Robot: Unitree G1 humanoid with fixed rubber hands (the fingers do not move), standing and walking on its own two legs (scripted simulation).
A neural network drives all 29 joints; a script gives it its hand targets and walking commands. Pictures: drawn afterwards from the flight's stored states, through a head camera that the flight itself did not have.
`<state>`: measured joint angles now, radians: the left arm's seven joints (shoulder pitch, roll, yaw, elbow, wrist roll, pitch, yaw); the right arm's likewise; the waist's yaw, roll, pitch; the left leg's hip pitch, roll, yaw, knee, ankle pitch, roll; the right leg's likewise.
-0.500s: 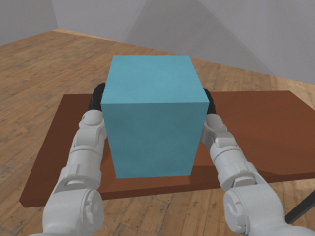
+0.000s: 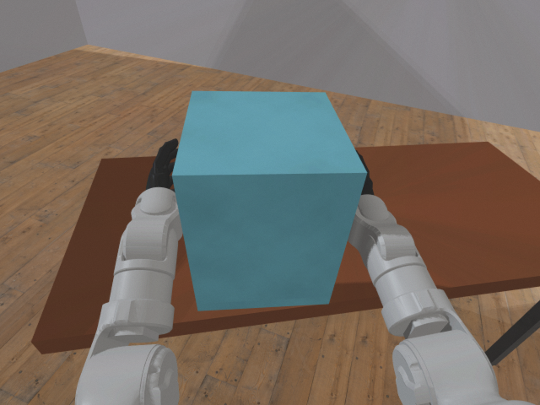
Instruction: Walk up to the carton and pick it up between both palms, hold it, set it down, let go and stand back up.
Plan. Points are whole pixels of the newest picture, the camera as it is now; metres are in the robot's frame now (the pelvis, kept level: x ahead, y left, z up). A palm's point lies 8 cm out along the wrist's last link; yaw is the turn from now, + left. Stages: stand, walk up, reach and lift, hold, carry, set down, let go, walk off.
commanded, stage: reach and lift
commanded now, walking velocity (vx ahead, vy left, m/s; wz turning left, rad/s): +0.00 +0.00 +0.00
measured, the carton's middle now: (262, 200) +0.38 -0.01 +0.16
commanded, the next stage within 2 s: hold in 1.02 s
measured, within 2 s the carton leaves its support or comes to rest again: neither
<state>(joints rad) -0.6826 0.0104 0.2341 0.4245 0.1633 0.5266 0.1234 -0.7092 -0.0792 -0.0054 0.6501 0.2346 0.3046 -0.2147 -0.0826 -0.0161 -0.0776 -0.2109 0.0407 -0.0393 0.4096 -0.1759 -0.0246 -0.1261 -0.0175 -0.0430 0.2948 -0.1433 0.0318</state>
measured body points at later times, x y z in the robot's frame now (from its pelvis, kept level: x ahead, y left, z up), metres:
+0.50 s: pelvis +0.01 +0.00 +0.00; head -0.04 +0.02 +0.45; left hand +0.40 +0.14 +0.19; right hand +0.39 -0.16 +0.18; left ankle +0.03 +0.13 -0.75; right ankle +0.01 -0.14 -0.75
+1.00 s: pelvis +0.01 +0.00 +0.00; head -0.05 +0.02 +0.45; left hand +0.40 +0.14 +0.20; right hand +0.39 -0.16 +0.19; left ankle +0.03 +0.13 -0.75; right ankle +0.01 -0.14 -0.75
